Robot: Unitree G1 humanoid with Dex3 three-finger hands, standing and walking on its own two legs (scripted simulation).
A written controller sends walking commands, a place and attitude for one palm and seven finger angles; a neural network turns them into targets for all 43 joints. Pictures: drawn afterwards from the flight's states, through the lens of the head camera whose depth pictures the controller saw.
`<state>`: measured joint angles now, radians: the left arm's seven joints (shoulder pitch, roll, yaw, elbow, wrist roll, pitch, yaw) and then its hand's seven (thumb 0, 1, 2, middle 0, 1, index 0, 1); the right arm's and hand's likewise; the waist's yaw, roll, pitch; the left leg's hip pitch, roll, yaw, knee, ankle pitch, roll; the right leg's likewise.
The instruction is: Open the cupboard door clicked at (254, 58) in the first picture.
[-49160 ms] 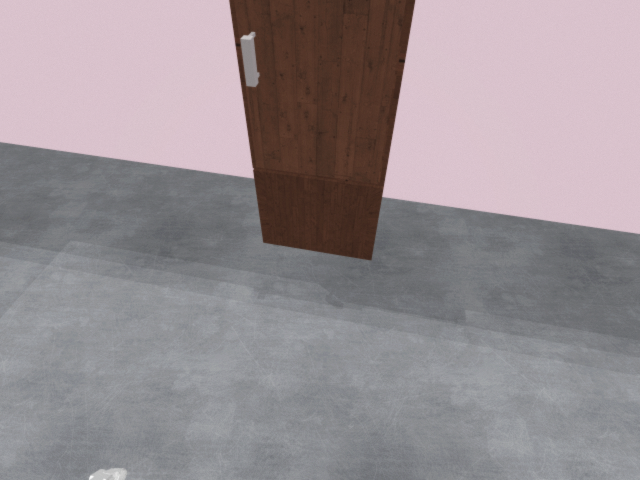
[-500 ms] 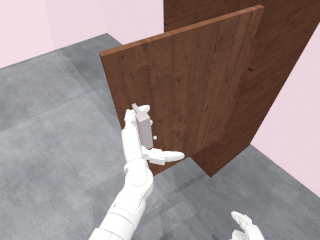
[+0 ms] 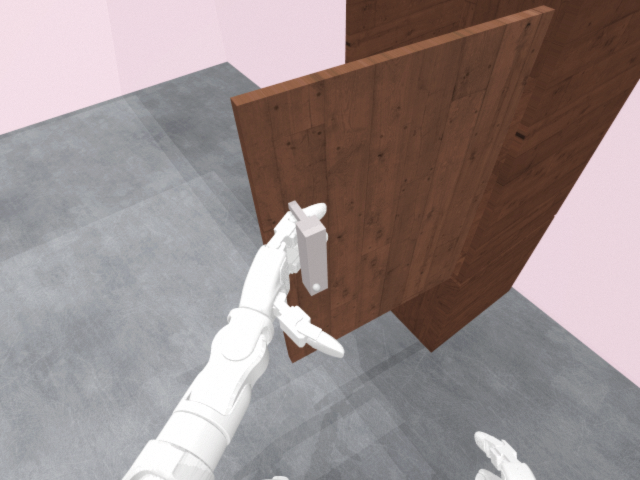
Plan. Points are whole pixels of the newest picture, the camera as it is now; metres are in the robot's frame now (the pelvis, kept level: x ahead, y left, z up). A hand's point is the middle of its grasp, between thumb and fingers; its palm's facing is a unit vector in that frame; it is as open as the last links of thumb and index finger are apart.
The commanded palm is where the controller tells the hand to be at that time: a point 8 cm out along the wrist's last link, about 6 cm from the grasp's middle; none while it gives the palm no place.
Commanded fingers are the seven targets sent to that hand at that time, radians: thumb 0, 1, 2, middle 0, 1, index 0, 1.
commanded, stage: slide the hand sideways off the handle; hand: left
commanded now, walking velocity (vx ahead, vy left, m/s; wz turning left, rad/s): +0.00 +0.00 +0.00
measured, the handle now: (305, 247) +0.39 +0.04 +0.08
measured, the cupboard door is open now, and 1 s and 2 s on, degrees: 84 86 86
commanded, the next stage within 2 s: draw the hand back to the body in 0.96 s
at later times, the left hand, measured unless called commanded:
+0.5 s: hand (315, 308) +0.30 +0.02 +0.08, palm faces -0.24 -0.97 -0.01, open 16.0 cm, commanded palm +0.28 +0.10 +0.08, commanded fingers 0.00 -0.50 0.30 -0.15 -0.30 -0.15 -0.30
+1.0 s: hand (250, 346) +0.25 +0.09 +0.08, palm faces -0.17 -0.98 -0.04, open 16.3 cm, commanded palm +0.24 +0.15 +0.08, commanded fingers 0.00 -0.50 0.30 -0.15 -0.30 -0.15 -0.30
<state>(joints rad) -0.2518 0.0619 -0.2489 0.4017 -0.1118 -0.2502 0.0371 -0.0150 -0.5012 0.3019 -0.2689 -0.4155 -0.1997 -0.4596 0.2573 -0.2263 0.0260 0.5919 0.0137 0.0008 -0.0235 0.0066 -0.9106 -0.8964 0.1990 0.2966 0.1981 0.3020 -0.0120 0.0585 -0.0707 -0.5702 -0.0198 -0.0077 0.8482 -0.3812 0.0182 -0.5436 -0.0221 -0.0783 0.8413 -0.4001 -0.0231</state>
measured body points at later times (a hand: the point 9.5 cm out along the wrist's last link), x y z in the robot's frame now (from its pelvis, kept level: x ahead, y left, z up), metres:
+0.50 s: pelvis +0.03 -0.01 +0.00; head +0.05 -0.03 +0.45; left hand +0.31 +0.08 +0.08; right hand +0.18 -0.24 -0.09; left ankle +0.03 +0.11 -0.70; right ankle +0.02 -0.11 -0.70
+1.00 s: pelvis +0.03 -0.03 +0.00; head +0.05 -0.06 +0.45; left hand +0.26 +0.15 +0.08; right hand +0.21 -0.27 -0.08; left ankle +0.03 +0.11 -0.70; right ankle +0.02 -0.11 -0.70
